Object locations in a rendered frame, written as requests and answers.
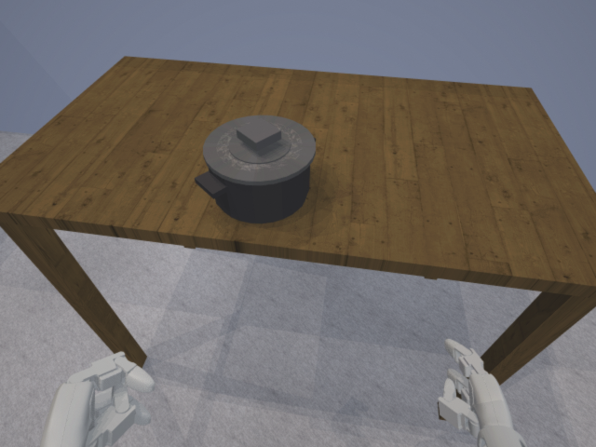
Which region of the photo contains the pot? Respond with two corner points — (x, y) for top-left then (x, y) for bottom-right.
(195, 138), (316, 224)

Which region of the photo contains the knob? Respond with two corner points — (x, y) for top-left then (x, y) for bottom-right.
(237, 118), (281, 152)

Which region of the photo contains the robot right hand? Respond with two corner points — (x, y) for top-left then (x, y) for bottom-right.
(439, 339), (514, 438)

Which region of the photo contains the right robot forearm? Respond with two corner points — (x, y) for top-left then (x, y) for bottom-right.
(477, 426), (527, 447)

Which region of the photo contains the lid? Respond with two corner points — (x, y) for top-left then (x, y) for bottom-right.
(203, 115), (316, 185)

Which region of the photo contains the robot left hand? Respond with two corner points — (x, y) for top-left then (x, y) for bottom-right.
(40, 351), (155, 447)

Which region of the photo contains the table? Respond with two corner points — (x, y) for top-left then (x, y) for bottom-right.
(0, 56), (596, 421)

